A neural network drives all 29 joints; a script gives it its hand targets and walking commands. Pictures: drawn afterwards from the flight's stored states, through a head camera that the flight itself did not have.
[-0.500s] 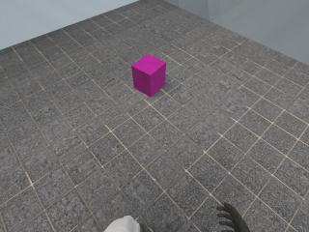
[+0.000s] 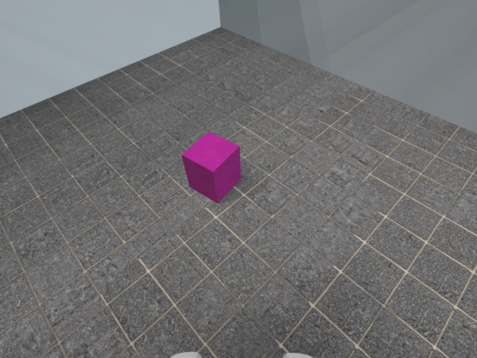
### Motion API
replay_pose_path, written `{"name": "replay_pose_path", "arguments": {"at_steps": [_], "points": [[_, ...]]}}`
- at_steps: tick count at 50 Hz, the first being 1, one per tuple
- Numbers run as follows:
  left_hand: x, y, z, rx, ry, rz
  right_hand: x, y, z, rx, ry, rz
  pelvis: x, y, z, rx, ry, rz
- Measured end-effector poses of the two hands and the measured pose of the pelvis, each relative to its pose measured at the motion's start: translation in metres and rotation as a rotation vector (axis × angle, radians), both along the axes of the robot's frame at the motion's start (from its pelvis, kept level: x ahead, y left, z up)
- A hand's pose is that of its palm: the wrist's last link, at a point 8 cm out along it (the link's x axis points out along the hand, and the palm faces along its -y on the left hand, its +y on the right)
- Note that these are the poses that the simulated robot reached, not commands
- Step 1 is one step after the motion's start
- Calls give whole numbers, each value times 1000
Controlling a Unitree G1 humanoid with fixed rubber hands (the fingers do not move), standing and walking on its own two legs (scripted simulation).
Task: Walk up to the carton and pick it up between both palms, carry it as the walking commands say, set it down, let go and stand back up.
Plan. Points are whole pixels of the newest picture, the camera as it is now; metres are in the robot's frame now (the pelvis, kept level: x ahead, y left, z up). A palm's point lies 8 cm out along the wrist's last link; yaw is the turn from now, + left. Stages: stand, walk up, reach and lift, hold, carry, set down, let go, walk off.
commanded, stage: walk up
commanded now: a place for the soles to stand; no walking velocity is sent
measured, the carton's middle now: (213, 167) +1.08 +0.15 -0.63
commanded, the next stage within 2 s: none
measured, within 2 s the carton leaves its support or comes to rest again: neither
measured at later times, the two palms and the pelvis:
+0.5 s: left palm (90, 291) +0.26 +0.30 -0.10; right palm (344, 290) +0.25 -0.20 -0.10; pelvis +0.22 +0.05 +0.01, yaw +0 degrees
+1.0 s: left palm (125, 225) +0.39 +0.26 -0.07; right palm (339, 197) +0.48 -0.25 -0.11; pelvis +0.41 +0.00 +0.02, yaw -1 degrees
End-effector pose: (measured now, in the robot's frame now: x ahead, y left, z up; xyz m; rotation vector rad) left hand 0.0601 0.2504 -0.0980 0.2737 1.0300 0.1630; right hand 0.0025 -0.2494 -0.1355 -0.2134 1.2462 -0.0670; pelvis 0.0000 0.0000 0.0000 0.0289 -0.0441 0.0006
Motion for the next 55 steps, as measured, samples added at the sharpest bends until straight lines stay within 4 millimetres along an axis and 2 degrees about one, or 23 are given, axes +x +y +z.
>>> {"name": "replay_pose_path", "arguments": {"at_steps": [5,9,12,16,18,20,24,27,30,33,37,40,43,48,51,55], "points": [[-38,16,15,25,172,94,120,3,30,3,-178,91,42,2,18,12,6,-9],[-50,21,15,6,292,137,193,23,41,24,-265,128,77,10,20,2,9,-4],[-39,25,4,-25,335,155,236,45,41,43,-296,153,106,20,14,-15,11,8],[-1,39,-24,-52,355,129,279,65,25,18,-322,132,154,40,-8,-40,15,4],[32,45,-33,-59,342,98,286,68,20,-4,-313,90,170,46,-13,-24,10,4],[78,49,-30,-59,281,60,281,65,22,-20,-280,36,184,50,-8,-30,1,-6],[178,52,-9,-54,116,-35,254,53,32,-47,-177,-62,211,52,10,-51,-4,-2],[236,52,3,-48,28,-84,231,45,36,-66,-78,-91,231,48,17,-56,-2,7],[277,44,8,-51,-10,-104,216,38,36,-71,10,-110,252,43,18,-47,0,0],[310,27,9,-63,-18,-122,216,33,31,-55,65,-129,276,36,17,-31,3,-10],[353,4,6,-53,-25,-145,236,21,15,-22,100,-142,312,21,8,-11,11,-16],[378,-5,-2,-21,-45,-114,266,8,-3,-5,127,-107,342,7,-5,-21,18,-11],[379,-5,0,9,-23,-52,320,1,-3,0,96,-46,365,-2,-2,-10,15,-3],[347,3,20,35,106,47,436,-2,19,5,-88,45,399,-2,18,24,7,-15],[328,7,26,40,193,93,495,6,27,25,-175,73,416,3,24,29,1,-24],[317,13,24,26,271,143,552,32,30,65,-231,107,440,13,22,14,-1,-11]]}}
